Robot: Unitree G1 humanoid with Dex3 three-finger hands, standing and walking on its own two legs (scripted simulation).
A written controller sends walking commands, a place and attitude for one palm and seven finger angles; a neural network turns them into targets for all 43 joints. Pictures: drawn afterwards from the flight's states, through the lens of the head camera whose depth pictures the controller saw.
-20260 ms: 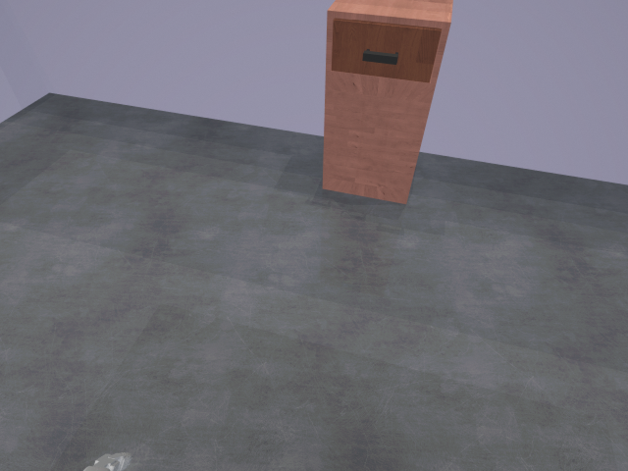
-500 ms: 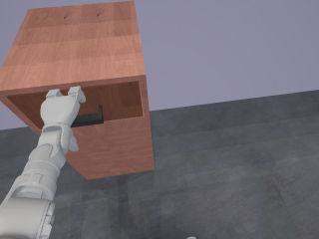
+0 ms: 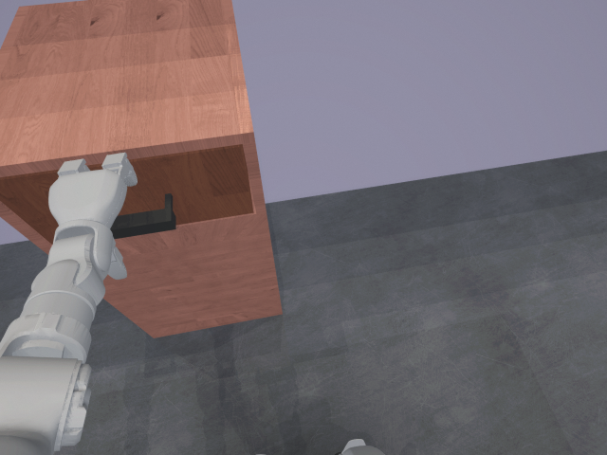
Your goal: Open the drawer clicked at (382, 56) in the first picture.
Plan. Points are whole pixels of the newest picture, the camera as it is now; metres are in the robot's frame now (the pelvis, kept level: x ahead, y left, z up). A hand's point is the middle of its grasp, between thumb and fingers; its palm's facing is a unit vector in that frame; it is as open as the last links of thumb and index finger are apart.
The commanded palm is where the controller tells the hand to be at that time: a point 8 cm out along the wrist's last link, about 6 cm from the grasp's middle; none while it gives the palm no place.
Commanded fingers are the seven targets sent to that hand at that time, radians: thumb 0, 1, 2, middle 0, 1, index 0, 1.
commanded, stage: re-aim the fingers above the handle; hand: left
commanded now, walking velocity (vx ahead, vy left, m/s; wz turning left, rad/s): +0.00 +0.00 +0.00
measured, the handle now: (136, 214) +0.49 +0.28 -0.04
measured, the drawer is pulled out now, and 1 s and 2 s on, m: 0.00 0.00 0.00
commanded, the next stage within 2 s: lower the fingers behind the handle in 1.40 s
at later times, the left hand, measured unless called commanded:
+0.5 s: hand (103, 223) +0.43 +0.29 +0.02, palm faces -0.06 +0.00 -1.00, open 13.8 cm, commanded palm +0.40 +0.28 +0.08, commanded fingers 0.00 -0.50 0.30 -0.30 -1.20 -0.30 -1.20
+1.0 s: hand (108, 233) +0.41 +0.28 +0.02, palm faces -0.10 -0.03 -0.99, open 13.8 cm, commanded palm +0.40 +0.27 +0.08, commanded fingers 0.00 -0.50 0.30 -0.30 -1.20 -0.30 -1.20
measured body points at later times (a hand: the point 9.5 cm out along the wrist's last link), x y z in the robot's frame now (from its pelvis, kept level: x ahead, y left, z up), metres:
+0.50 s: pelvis +0.00 +0.01 +0.00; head +0.08 -0.01 +0.44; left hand +0.43 +0.28 +0.08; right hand +0.07 -0.26 -0.13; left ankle -0.04 +0.09 -0.70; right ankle +0.01 -0.11 -0.70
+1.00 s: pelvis +0.00 +0.01 +0.01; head +0.08 +0.00 +0.45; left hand +0.41 +0.28 +0.07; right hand +0.07 -0.26 -0.13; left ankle -0.04 +0.09 -0.70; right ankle +0.01 -0.11 -0.70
